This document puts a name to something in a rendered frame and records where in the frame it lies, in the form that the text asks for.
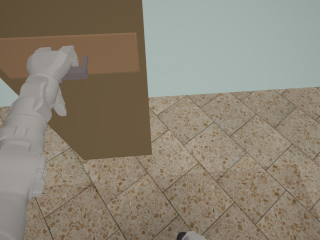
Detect left robot hand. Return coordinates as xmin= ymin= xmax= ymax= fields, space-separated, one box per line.
xmin=26 ymin=45 xmax=79 ymax=117

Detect handle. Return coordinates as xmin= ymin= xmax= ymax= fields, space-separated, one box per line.
xmin=61 ymin=55 xmax=89 ymax=81

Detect cabinet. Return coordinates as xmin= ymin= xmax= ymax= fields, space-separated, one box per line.
xmin=0 ymin=0 xmax=152 ymax=160

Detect drawer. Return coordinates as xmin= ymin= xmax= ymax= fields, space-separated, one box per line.
xmin=0 ymin=32 xmax=139 ymax=78

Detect left robot forearm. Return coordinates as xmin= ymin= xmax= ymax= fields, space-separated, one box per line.
xmin=0 ymin=72 xmax=59 ymax=155

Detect right robot shin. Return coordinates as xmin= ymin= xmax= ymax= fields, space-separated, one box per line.
xmin=183 ymin=231 xmax=196 ymax=238

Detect left robot upper arm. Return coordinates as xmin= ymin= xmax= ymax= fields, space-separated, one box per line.
xmin=0 ymin=149 xmax=47 ymax=240

